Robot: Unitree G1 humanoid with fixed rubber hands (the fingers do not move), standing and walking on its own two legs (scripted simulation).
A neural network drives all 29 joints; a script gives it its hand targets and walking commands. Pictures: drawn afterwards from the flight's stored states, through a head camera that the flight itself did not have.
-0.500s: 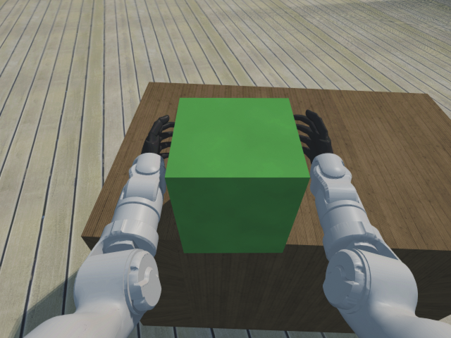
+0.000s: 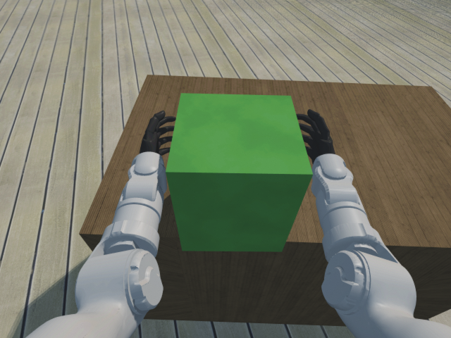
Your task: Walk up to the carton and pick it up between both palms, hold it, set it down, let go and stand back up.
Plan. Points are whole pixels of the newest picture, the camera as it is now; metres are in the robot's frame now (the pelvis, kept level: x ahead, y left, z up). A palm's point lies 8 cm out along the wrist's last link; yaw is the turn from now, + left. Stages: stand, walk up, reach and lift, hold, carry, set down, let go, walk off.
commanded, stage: set down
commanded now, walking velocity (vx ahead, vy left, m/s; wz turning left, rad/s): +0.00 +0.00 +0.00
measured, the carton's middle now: (234, 176) +0.42 +0.01 +0.06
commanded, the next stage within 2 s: none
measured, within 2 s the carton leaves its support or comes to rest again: neither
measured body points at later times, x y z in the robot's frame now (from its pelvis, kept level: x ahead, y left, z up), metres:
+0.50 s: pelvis +0.00 +0.01 +0.00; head +0.01 +0.03 +0.45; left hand +0.43 +0.16 +0.10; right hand +0.44 -0.15 +0.11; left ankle +0.01 +0.14 -0.74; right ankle +0.00 -0.09 -0.74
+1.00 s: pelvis -0.04 +0.01 +0.00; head -0.04 +0.01 +0.45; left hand +0.36 +0.18 +0.08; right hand +0.37 -0.18 +0.09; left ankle +0.01 +0.14 -0.74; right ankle +0.00 -0.09 -0.75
